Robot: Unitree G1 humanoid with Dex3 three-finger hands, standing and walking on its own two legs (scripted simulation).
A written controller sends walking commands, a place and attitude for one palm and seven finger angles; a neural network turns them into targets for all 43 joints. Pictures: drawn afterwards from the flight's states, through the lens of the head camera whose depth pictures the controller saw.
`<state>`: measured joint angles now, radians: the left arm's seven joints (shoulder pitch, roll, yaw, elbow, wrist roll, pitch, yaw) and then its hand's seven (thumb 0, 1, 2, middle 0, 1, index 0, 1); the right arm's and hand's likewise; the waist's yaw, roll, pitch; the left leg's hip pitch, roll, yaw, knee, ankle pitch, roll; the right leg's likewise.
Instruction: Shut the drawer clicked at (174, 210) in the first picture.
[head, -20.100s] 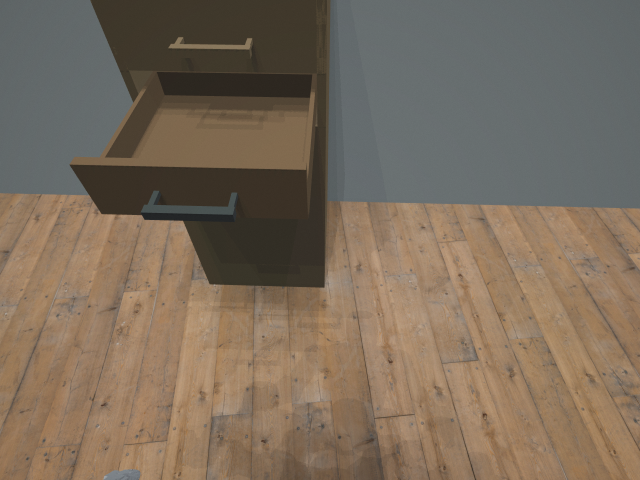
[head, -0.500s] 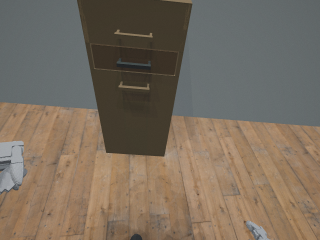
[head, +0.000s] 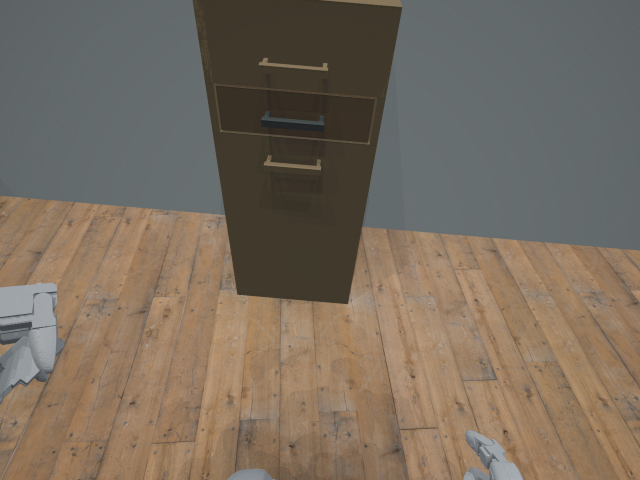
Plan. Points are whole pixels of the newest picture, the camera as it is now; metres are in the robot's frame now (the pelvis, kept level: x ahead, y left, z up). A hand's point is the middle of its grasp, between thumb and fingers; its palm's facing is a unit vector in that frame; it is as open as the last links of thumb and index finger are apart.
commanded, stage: stop stepping back and stand still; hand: left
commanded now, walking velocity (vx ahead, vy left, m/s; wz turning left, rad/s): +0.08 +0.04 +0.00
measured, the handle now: (293, 120) +0.91 +0.14 +0.01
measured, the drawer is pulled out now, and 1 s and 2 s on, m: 0.00 0.00 0.00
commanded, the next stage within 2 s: let the arm hang, fingers relaxed in 0.30 s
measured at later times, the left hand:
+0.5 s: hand (94, 381) +0.21 +0.29 +0.03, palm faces +0.24 -0.84 -0.48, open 3.1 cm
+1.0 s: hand out of the picture -0.04 +0.23 -0.17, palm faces +0.07 -0.97 -0.22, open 5.5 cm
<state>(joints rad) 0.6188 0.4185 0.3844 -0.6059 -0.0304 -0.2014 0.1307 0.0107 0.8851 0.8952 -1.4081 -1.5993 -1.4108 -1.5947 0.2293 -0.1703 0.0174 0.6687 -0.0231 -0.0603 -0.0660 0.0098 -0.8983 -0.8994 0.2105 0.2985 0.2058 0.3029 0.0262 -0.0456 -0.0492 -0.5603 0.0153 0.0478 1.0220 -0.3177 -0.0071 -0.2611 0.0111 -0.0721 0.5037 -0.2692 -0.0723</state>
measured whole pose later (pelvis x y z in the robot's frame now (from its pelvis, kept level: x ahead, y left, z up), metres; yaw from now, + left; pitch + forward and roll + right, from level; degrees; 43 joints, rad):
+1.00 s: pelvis +0.01 +0.04 +0.01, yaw +3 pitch -1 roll +0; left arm 0.31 0.19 0.00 1.14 0.01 0.02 0.02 0.01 0.91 0.90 -0.53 -0.68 -0.53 -0.66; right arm 0.28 -0.15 0.00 1.11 -0.02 0.02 -0.03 0.00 -0.91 -0.90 0.20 0.30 0.20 0.30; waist 0.02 0.01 0.07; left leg -0.18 -0.01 0.06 0.42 -0.22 0.04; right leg -0.19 -0.02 -0.06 0.39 -0.18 0.00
